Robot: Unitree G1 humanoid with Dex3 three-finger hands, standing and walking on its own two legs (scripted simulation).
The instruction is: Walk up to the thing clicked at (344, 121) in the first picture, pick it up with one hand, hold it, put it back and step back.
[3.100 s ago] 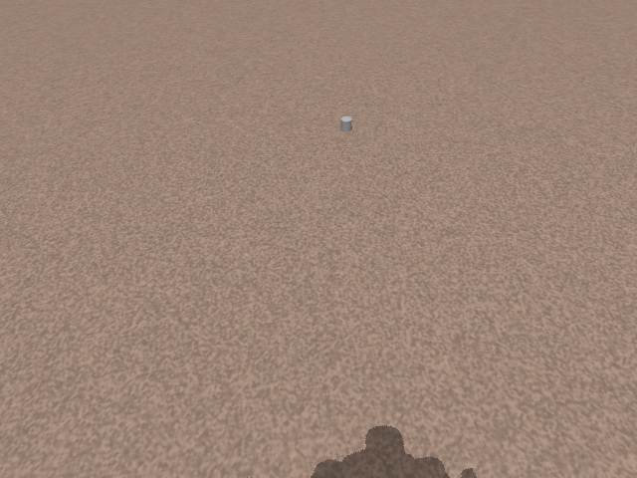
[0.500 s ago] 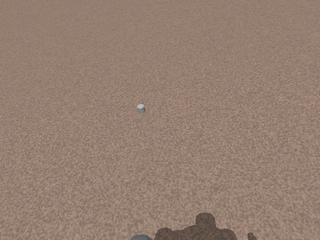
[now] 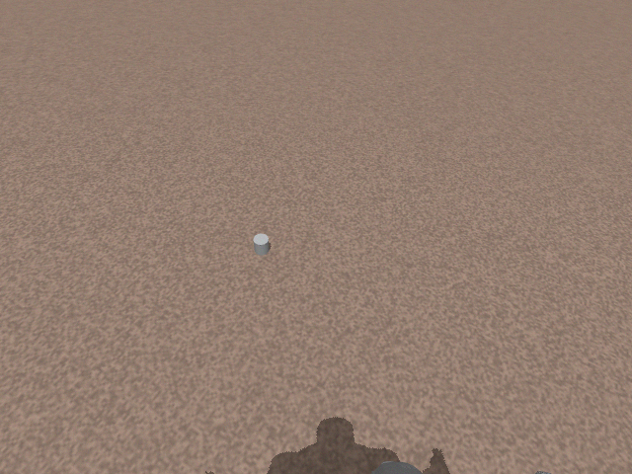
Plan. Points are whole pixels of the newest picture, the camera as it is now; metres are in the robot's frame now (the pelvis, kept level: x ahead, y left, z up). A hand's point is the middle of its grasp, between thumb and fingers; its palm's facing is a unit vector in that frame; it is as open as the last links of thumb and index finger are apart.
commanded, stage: walk up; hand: left
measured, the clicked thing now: (261, 244) +1.11 +0.19 -0.74
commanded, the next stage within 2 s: none
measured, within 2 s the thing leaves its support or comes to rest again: neither
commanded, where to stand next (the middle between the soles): +0.66 +0.01 m, yaw -2 degrees
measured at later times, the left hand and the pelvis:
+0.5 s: hand (186, 379) +0.29 +0.21 -0.11, palm faces -0.04 -0.91 -0.41, open 7.4 cm; pelvis +0.20 -0.05 +0.00, yaw -2 degrees
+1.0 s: hand (165, 323) +0.42 +0.28 -0.16, palm faces -0.05 -0.95 -0.32, open 7.4 cm; pelvis +0.38 +0.01 +0.00, yaw +0 degrees
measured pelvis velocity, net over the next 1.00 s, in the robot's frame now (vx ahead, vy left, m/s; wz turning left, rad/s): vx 0.38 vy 0.01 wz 0.00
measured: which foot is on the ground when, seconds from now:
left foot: down 0.00-0.32, up 0.34-0.80, down 0.82-1.00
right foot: up 0.00-0.26, down 0.28-0.86, up 0.88-1.00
